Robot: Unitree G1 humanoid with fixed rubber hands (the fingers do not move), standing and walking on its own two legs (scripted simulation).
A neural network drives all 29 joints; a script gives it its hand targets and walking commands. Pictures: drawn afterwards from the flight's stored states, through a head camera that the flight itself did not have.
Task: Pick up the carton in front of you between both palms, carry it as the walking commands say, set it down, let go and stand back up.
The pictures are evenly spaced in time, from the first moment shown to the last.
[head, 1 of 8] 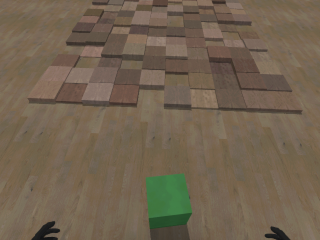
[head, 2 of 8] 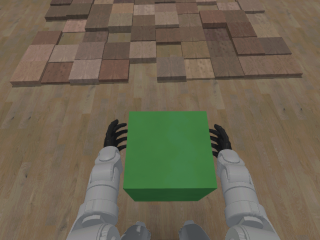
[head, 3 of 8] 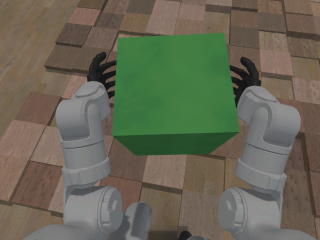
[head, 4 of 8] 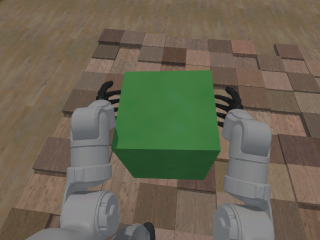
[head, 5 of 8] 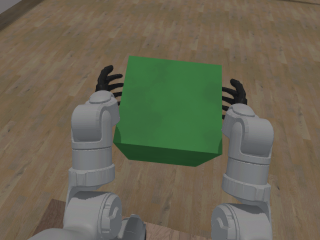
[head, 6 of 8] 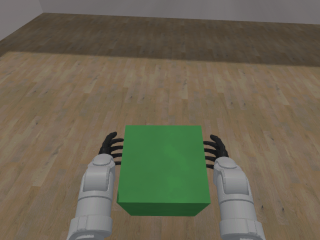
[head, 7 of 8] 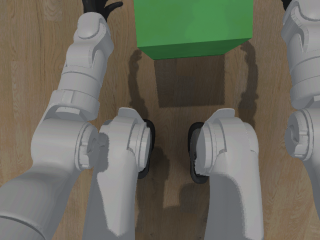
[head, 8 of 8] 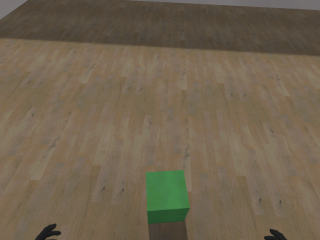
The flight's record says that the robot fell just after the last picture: no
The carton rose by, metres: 0.77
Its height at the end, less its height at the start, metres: +0.00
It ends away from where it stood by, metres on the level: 6.47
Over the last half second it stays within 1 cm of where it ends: yes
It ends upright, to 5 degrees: yes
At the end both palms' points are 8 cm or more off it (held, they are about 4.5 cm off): yes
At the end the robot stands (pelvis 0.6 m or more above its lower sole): yes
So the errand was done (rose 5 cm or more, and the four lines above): yes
